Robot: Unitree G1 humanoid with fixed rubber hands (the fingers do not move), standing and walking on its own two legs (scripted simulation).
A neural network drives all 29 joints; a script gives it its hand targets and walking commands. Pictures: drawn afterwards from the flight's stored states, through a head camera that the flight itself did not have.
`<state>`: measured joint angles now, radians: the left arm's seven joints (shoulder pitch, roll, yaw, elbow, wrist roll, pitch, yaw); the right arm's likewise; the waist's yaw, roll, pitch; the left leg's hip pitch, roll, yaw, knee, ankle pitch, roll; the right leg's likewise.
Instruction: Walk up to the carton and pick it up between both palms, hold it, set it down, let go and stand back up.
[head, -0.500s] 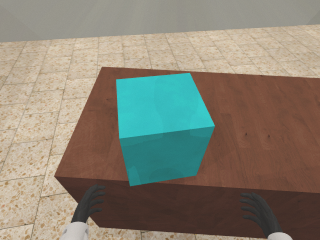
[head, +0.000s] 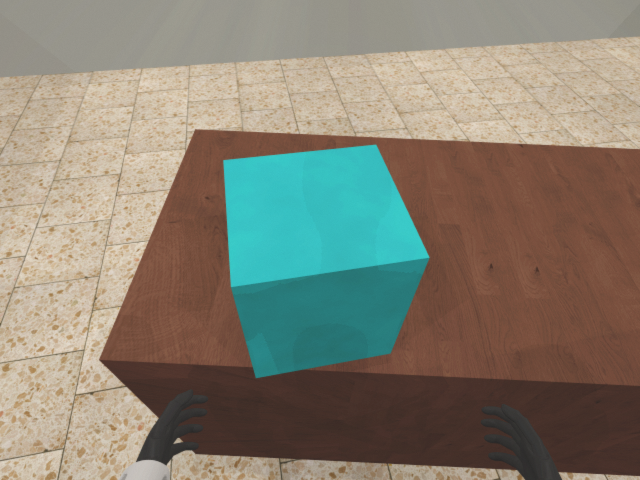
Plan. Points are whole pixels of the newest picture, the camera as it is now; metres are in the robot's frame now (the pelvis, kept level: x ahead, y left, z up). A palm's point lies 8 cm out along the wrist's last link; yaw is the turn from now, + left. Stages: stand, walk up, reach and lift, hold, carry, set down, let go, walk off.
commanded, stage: let go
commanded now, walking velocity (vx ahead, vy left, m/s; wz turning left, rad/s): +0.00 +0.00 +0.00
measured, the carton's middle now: (314, 265) +0.39 +0.05 +0.02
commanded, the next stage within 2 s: stand in 0.18 s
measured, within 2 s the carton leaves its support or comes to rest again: neither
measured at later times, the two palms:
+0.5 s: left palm out of the picture +0.10 +0.30 -0.11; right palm out of the picture +0.13 -0.26 -0.09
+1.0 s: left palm out of the picture +0.04 +0.31 -0.13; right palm out of the picture +0.09 -0.26 -0.10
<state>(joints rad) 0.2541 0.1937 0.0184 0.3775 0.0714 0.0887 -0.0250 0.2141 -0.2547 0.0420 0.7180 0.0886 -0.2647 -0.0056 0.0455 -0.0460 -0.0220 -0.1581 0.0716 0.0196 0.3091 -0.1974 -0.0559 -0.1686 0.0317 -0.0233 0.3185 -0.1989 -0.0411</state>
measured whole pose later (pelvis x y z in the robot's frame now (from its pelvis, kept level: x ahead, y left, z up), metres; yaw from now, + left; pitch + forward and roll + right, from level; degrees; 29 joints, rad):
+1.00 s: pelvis -0.02 +0.02 -0.01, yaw +0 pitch -2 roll -1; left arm 0.25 0.36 0.04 0.89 0.07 -0.02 -0.01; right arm 0.21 -0.27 -0.07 0.85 -0.01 -0.03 -0.01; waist 0.04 -0.03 -0.01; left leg -0.19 0.07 0.02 0.49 -0.28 -0.03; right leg -0.17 0.03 -0.02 0.44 -0.24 -0.03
